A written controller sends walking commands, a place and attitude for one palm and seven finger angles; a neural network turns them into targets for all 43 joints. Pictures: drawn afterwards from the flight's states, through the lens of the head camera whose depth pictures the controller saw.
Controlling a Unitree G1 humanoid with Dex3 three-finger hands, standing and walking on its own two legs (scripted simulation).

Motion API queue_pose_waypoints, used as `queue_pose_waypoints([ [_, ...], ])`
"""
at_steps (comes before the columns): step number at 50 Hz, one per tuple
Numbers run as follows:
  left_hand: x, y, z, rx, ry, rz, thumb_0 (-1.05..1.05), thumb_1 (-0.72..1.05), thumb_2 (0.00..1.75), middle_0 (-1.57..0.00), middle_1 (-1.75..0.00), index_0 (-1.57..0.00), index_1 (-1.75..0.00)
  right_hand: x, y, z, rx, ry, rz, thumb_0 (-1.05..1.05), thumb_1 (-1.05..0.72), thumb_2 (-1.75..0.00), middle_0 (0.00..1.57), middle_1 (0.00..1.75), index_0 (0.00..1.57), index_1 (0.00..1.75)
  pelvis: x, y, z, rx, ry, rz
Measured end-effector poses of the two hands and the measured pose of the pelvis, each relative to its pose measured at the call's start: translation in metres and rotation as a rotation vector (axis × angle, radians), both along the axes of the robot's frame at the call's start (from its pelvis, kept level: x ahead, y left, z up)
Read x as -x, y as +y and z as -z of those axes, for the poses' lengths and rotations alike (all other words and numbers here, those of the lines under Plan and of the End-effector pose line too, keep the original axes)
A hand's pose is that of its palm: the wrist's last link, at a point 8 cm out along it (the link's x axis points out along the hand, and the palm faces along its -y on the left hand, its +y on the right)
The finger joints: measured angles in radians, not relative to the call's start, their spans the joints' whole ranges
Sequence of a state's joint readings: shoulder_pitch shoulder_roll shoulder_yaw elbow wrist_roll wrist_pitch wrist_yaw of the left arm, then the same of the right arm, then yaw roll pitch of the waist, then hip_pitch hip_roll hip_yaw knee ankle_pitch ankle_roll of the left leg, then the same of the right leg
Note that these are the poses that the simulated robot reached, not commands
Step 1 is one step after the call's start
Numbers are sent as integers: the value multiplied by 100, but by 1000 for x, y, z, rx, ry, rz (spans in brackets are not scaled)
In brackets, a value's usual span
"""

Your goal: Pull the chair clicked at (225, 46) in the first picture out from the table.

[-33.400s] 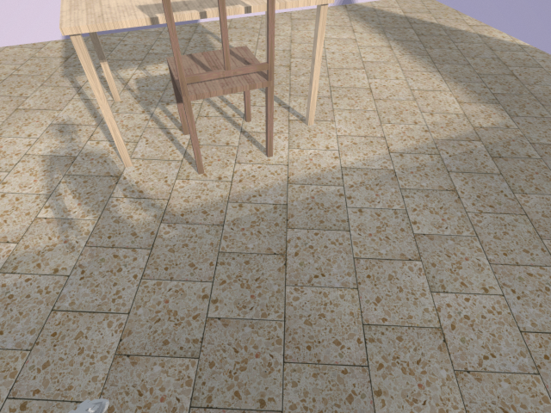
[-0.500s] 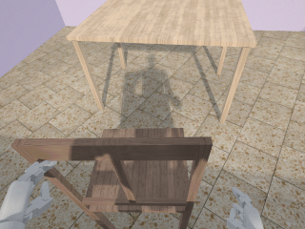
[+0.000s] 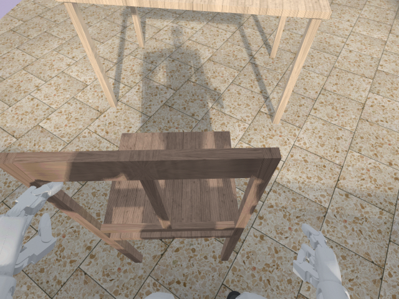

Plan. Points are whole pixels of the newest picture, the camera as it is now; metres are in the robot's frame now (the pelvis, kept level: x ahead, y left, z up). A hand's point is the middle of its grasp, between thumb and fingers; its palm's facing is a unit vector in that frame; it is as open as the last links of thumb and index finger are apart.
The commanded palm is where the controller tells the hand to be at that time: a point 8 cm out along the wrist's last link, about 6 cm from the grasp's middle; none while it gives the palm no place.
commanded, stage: step back with the hand held close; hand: left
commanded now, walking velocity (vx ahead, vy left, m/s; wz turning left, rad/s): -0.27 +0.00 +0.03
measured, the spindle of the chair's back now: (159, 206) +0.30 +0.13 -0.07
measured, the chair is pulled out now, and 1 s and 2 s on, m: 0.71 0.71 0.71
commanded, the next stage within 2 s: stop stepping back and stand still in 0.76 s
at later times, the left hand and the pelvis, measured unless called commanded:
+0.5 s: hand out of the picture +0.14 +0.28 +0.14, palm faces +0.39 -0.80 -0.46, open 7.4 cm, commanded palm +0.07 +0.33 +0.18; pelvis -0.07 +0.03 -0.01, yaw +0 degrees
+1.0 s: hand out of the picture +0.03 +0.28 +0.16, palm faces +0.40 -0.78 -0.48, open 7.4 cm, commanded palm -0.03 +0.32 +0.18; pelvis -0.17 +0.02 -0.01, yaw +0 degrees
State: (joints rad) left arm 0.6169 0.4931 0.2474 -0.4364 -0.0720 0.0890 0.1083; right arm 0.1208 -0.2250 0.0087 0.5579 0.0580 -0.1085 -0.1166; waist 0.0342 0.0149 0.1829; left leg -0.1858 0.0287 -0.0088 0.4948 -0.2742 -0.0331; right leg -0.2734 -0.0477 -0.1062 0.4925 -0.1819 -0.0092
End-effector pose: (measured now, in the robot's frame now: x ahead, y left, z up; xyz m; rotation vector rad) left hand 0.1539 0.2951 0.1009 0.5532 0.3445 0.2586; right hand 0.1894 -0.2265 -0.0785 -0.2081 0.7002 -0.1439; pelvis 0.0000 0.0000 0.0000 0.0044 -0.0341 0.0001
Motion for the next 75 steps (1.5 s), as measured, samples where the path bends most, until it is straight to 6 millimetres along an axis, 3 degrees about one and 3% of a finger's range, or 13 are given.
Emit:
queue_pose_waypoints([
  [4,10,4,-9,-27,-40,47,2,90,90,-21,-30,-40,-37,20,0,-2,20,12,28,2,-90,-90,20,30,20,30,12,3,2,2,3,-3],
  [10,27,6,-96,-188,-505,70,2,89,90,-22,-30,-31,-34,45,5,3,29,18,12,2,-90,-90,20,30,20,30,27,4,6,4,7,-15],
  [13,39,14,-117,-239,-638,11,2,89,90,-21,-30,-27,-33,55,6,7,-11,0,32,2,-90,-90,20,30,20,30,32,5,8,7,11,-2],
  [15,42,19,-112,-214,-651,-37,1,89,90,-21,-30,-25,-32,62,7,10,-31,-6,45,2,-90,-90,20,30,20,30,37,9,9,8,17,6],
  [23,50,25,-51,-25,-474,-29,1,90,90,-21,-30,-21,-31,111,10,7,30,49,83,2,-90,-90,20,30,20,30,66,27,10,20,21,20],
  [28,72,31,-76,-118,-530,41,2,89,90,-21,-30,-21,-31,134,18,-2,45,45,84,2,-90,-90,20,30,20,30,74,29,5,56,45,-28],
  [33,87,37,-91,-194,-587,34,2,89,90,-21,-30,-21,-30,139,21,10,41,77,18,2,-90,-90,20,30,20,30,93,24,6,45,83,18],
  [38,98,13,-79,-117,-506,95,2,90,90,-21,-30,-20,-30,144,19,12,-7,44,8,2,-90,-90,20,30,20,30,125,19,4,46,53,40],
  [44,137,-10,-81,-109,-496,186,2,89,90,-21,-30,-21,-30,162,6,2,-12,-23,57,2,-90,-90,20,30,20,30,152,12,8,36,35,36],
  [48,159,8,-85,-111,-549,111,1,89,90,-22,-30,-22,-31,185,1,-8,31,-11,82,1,-90,-90,20,30,20,30,163,16,4,9,43,24],
  [55,194,43,-69,-72,-556,-47,1,89,90,-21,-30,-21,-30,229,9,-16,62,-19,86,2,-90,-90,20,30,20,30,187,27,1,24,15,-9],
  [65,233,31,-76,-91,-578,-39,2,89,90,-21,-30,-21,-30,263,32,1,1,31,-12,2,-90,-90,20,30,20,30,213,18,0,33,-5,-61],
  [75,239,35,-75,-74,-632,-35,2,89,90,-21,-30,-21,-30,272,19,9,50,38,-2,2,-90,-90,20,30,20,30,227,27,10,33,-26,-37],
])
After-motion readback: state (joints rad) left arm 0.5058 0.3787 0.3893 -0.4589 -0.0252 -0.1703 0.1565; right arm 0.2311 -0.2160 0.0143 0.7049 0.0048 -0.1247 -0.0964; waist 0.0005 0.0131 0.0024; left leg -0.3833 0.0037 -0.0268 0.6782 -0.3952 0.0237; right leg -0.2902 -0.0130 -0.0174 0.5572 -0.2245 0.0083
